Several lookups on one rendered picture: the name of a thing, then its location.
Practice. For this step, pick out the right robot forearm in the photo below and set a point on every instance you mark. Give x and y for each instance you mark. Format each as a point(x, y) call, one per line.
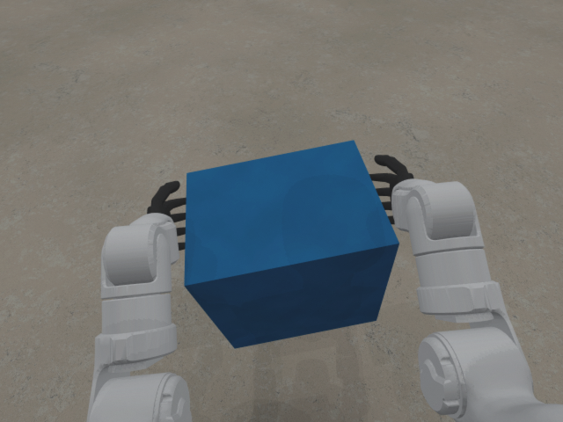
point(455, 282)

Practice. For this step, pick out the robot right upper arm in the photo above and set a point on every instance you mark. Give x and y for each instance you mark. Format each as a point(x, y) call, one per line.
point(479, 375)

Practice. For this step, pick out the left robot hand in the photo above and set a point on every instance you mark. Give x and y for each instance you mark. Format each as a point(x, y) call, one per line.
point(159, 205)

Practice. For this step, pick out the carton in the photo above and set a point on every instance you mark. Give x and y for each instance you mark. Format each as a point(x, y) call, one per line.
point(287, 245)

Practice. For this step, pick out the left robot forearm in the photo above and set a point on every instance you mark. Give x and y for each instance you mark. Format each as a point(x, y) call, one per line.
point(137, 329)

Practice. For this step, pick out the robot left upper arm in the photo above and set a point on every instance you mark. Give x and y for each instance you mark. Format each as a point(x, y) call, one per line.
point(162, 397)

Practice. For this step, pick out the right robot hand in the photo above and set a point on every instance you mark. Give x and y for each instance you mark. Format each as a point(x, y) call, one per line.
point(397, 167)

